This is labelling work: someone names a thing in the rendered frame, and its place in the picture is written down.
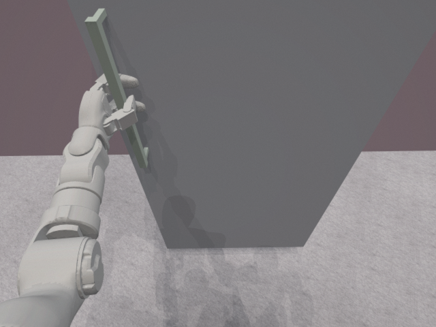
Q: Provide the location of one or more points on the robot left upper arm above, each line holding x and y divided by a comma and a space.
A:
56, 277

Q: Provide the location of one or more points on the fridge door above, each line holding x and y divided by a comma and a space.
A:
256, 110

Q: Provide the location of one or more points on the robot left hand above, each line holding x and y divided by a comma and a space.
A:
95, 111

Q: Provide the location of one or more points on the handle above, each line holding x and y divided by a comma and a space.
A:
100, 43

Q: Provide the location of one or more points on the left robot forearm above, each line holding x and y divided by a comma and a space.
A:
74, 210

